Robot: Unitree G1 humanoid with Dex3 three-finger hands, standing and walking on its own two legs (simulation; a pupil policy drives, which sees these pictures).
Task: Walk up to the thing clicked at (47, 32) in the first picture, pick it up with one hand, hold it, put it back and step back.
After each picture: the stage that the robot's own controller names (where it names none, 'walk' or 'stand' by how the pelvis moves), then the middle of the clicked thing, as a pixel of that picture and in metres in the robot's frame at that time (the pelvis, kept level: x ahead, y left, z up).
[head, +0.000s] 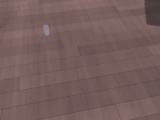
stand; (46, 30) +1.58 +0.47 -0.72
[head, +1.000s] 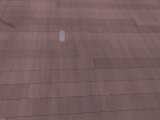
walk; (62, 36) +1.47 +0.22 -0.69
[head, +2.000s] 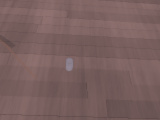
walk; (69, 64) +0.93 +0.12 -0.70
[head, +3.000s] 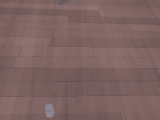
walk; (49, 110) +0.55 +0.22 -0.70
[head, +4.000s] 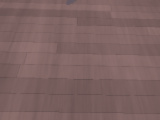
stand; out of the picture +0.36 +0.19 -0.70
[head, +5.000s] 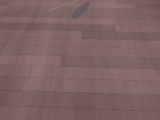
stand; out of the picture +0.33 +0.20 -0.73
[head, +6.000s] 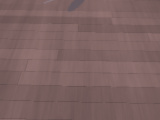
stand; out of the picture +0.34 +0.22 -0.72
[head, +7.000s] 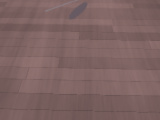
stand; out of the picture +0.31 +0.22 -0.73
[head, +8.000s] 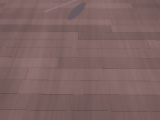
stand; out of the picture +0.31 +0.22 -0.73
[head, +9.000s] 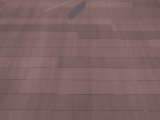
stand; out of the picture +0.30 +0.22 -0.73
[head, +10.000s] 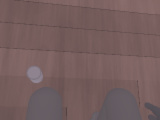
go down; (35, 74) +0.39 +0.21 -0.40
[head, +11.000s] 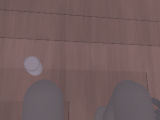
go down; (33, 66) +0.40 +0.22 -0.32
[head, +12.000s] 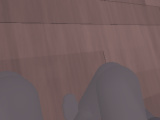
close in; out of the picture +0.40 +0.26 -0.23
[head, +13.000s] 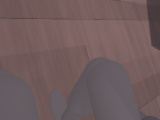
close; out of the picture +0.40 +0.27 -0.23
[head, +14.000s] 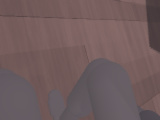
lift; out of the picture +0.38 +0.26 -0.23
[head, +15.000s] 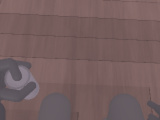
lift; (23, 83) +0.32 +0.21 -0.05
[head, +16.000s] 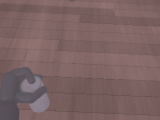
hold; (36, 94) +0.31 +0.17 -0.01
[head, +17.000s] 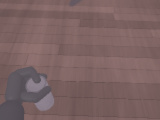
hold; (40, 93) +0.32 +0.16 -0.01
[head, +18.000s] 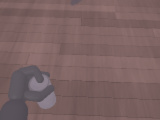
crouch; (43, 92) +0.33 +0.15 -0.01
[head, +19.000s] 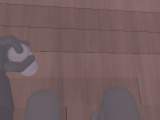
crouch; (24, 60) +0.41 +0.19 -0.11
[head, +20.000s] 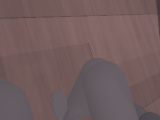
lower; out of the picture +0.41 +0.27 -0.23
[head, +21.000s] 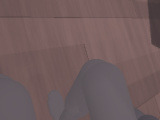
lower; out of the picture +0.40 +0.28 -0.23
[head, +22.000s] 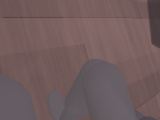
lower; out of the picture +0.40 +0.28 -0.23
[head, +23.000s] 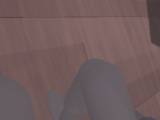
lower; out of the picture +0.40 +0.28 -0.23
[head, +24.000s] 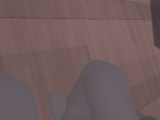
loosen; out of the picture +0.39 +0.27 -0.23
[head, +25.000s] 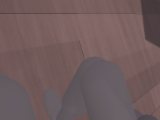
withdraw; out of the picture +0.38 +0.26 -0.22
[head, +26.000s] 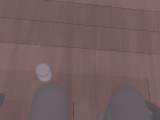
walk; (43, 72) +0.41 +0.20 -0.35
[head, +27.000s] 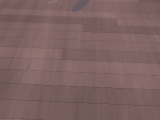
stand; out of the picture +0.32 +0.17 -0.66
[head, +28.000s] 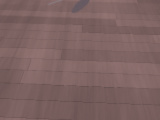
stand; out of the picture +0.34 +0.18 -0.67
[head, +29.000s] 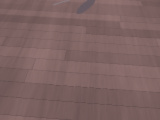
stand; out of the picture +0.34 +0.17 -0.70
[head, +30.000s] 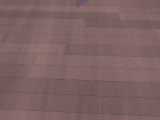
walk; out of the picture +0.36 +0.18 -0.72
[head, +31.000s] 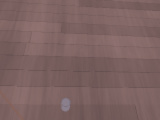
walk; (65, 104) +0.48 +0.07 -0.71
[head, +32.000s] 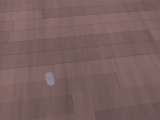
walk; (49, 78) +0.67 +0.27 -0.68
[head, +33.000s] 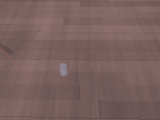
stand; (63, 69) +0.94 +0.25 -0.70
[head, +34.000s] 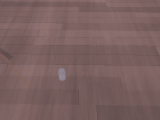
stand; (62, 74) +0.95 +0.23 -0.72
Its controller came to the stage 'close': yes
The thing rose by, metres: 0.70
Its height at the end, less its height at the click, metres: +0.00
